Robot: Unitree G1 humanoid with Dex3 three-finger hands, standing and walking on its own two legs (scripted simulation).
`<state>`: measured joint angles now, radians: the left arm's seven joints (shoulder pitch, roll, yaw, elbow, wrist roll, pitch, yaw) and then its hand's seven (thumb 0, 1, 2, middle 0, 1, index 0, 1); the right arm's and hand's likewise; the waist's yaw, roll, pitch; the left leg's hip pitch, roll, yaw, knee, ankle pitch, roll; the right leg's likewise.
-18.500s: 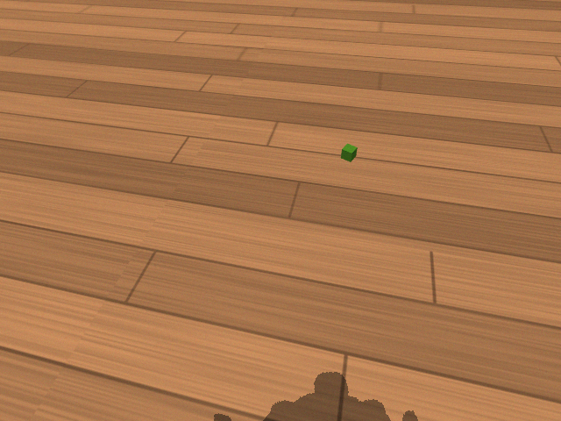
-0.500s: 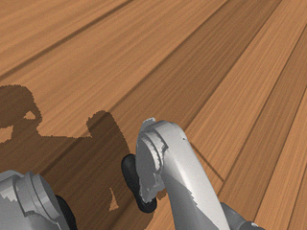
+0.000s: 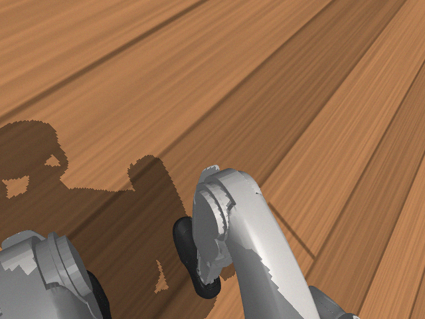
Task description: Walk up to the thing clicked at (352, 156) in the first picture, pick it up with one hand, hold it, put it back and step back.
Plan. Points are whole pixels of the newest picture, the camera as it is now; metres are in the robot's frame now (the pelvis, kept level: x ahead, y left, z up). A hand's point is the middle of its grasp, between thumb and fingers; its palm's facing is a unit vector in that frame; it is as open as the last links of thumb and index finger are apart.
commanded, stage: settle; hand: left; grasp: from above
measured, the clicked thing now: out of the picture +0.46 +0.31 -0.27
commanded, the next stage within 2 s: lift in 0.58 s
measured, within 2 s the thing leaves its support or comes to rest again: neither
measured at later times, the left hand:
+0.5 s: hand out of the picture +0.44 +0.32 -0.15, palm faces -0.48 -0.09 -0.87, open 9.5 cm
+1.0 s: hand out of the picture +0.42 +0.33 -0.08, palm faces -0.50 -0.11 -0.86, open 9.5 cm
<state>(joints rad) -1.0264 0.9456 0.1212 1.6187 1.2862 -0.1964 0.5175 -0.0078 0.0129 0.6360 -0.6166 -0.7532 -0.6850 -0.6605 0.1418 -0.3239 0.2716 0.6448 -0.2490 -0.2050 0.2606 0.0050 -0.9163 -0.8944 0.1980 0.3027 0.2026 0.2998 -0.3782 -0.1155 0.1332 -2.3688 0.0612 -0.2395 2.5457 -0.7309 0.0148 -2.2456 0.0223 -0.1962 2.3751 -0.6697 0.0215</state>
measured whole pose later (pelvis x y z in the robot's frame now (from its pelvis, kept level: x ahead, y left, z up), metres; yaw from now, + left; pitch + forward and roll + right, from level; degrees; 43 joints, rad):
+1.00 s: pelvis -0.01 +0.00 +0.06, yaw +7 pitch +35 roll -8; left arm -0.89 0.69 0.00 1.20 1.16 -0.13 0.14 -0.01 -0.01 0.64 -0.66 -0.70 -0.73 -0.61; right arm 0.22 -0.28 0.05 0.68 -0.08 0.02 0.13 0.01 -0.91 -0.90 0.20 0.30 0.20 0.30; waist -0.22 0.03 -0.10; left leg -2.25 0.05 -0.10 2.29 -0.66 0.03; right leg -2.16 -0.01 -0.09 2.20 -0.65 0.02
